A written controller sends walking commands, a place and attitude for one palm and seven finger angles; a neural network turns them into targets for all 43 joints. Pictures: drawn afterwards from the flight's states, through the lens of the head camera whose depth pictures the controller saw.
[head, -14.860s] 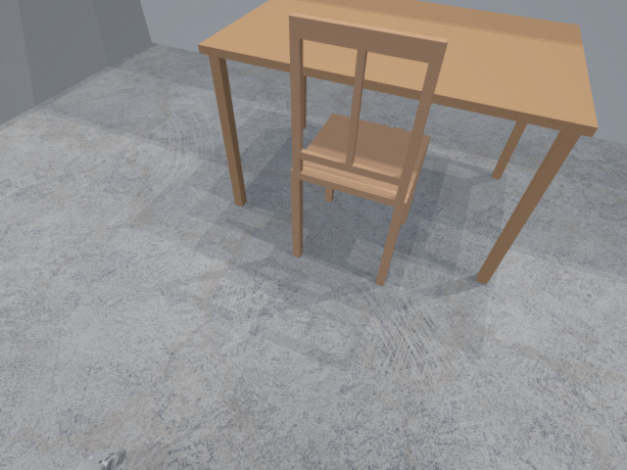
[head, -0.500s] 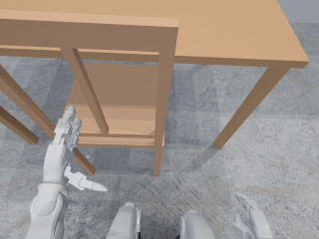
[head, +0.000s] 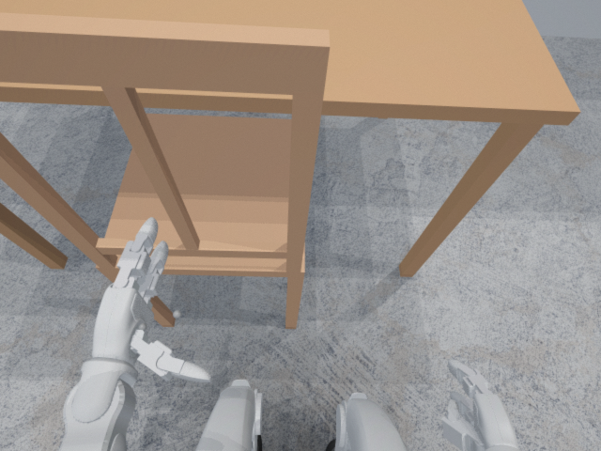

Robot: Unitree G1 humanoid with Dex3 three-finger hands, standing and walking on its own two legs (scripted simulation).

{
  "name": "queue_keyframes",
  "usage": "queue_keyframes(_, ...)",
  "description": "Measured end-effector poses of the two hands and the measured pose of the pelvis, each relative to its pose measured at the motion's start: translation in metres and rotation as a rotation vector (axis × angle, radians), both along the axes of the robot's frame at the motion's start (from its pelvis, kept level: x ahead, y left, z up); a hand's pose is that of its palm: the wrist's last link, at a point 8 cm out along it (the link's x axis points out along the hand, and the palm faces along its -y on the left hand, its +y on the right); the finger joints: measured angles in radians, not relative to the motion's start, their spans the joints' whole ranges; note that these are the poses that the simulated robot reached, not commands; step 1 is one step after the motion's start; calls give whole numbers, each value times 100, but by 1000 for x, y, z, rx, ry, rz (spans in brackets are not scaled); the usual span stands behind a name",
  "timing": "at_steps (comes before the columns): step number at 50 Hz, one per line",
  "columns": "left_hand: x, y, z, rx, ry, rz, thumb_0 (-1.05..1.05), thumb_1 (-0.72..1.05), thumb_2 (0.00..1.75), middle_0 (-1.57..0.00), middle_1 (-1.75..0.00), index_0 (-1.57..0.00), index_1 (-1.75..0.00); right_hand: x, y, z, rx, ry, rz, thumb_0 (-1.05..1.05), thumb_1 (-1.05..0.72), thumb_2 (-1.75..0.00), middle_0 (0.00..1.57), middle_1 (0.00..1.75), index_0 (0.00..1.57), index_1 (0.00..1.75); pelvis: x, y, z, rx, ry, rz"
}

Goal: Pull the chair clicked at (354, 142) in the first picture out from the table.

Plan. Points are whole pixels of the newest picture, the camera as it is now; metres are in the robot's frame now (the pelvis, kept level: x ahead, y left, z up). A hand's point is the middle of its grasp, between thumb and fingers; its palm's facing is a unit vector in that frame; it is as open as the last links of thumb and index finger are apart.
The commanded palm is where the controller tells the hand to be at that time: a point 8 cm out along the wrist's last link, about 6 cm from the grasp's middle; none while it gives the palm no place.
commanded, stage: aim the fingers beside a spindle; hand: left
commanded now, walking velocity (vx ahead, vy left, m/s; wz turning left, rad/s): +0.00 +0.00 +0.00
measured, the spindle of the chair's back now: (165, 187) +0.43 +0.20 +0.05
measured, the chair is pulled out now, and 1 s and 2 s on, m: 0.00 0.00 0.00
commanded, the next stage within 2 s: none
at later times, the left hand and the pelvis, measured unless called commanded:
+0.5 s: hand (149, 292) +0.29 +0.19 +0.05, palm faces +0.05 -1.00 -0.09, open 16.9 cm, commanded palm +0.26 +0.23 +0.02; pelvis +0.00 +0.00 +0.00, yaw +0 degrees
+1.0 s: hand (180, 320) +0.28 +0.16 +0.00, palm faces -0.03 -1.00 +0.02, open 16.9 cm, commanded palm +0.27 +0.23 +0.04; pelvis +0.00 +0.00 +0.00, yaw +0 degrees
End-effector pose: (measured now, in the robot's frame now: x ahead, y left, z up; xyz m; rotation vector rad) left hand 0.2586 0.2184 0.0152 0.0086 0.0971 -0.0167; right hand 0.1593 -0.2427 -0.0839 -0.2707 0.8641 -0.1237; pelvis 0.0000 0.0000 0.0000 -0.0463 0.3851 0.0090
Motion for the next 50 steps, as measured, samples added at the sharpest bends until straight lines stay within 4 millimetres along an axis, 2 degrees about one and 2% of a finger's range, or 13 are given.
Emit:
queue_keyframes(6, 4, 15, 40, 72, -183, 48, -1, -50, 30, -7, -8, -7, -8, 2, 2, 1, 7, -1, 20, 1, -91, -90, 20, 30, 20, 30, 0, -1, 2, -2, -7, 7)
queue_keyframes(10, 7, 23, 15, 48, -60, 52, -1, -50, 30, -6, -8, -6, -8, 2, 4, -2, 27, -2, 21, 1, -91, -90, 20, 30, 20, 30, -2, 0, 0, -3, -1, 8)
queue_keyframes(13, 1, 14, -11, -3, 56, 18, -1, -49, 30, -6, -8, -6, -8, 2, 3, -2, 20, -9, 11, 1, -91, -90, 20, 30, 20, 30, -2, 1, -1, -4, 3, 6)
queue_keyframes(15, -3, 5, -14, -19, 62, -5, -1, -49, 30, -6, -8, -6, -8, 1, 3, -1, 6, -13, 4, 1, -91, -90, 20, 30, 20, 30, -3, 2, -2, -5, 3, 4)
queue_keyframes(19, -2, -1, 21, 10, -103, -7, -1, -49, 30, -6, -8, -6, -8, -2, 4, 2, -8, -14, 3, 1, -91, -90, 20, 30, 20, 30, -2, 3, 0, -4, -6, 0)
queue_keyframes(23, 6, 15, 47, 79, -216, 38, -1, -49, 30, -7, -8, -7, -8, -3, 8, 0, 17, -2, 19, 1, -91, -90, 20, 30, 20, 30, -3, 3, 2, -4, -7, 5)
queue_keyframes(27, 11, 27, 14, 50, -46, 55, -1, -49, 30, -6, -8, -6, -8, -4, 10, -5, 43, 7, 19, 1, -91, -90, 20, 30, 20, 30, -4, 4, 0, -4, -2, 6)
queue_keyframes(31, -3, 9, -18, -26, 97, 5, -1, -49, 30, -6, -8, -6, -8, -5, 8, -3, 25, -3, -1, 1, -90, -90, 20, 30, 20, 30, -3, 5, -1, -5, 4, 2)
queue_keyframes(35, -12, -6, 16, -16, -56, -17, -1, -49, 30, -6, -8, -6, -8, -5, 7, 4, -3, -13, -7, 1, -91, -90, 20, 30, 20, 30, -2, 5, 2, -3, -5, -3)
queue_keyframes(39, -8, 7, 55, 73, -242, 35, -1, -49, 30, -7, -8, -7, -8, -3, 10, 4, 13, -9, 18, 1, -91, -90, 20, 30, 20, 30, -1, 4, 4, -3, -13, 5)
queue_keyframes(41, -2, 18, 48, 95, -215, 60, -1, -50, 30, -7, -8, -7, -8, -1, 11, 0, 29, -6, 30, 1, -91, -90, 20, 30, 20, 30, -3, 4, 2, -4, -9, 8)
queue_keyframes(47, -1, 15, -26, -12, 107, 26, -1, -49, 30, -6, -8, -6, -8, 1, 8, -6, 25, -8, 19, 1, -90, -90, 20, 30, 20, 30, -6, 3, -4, -6, 5, 7)
queue_keyframes(50, -2, -1, -14, -29, 45, -15, -1, -49, 30, -6, -8, -6, -8, 0, 5, -2, -7, -14, 3, 1, -91, -90, 20, 30, 20, 30, -5, 3, -4, -7, 7, 1)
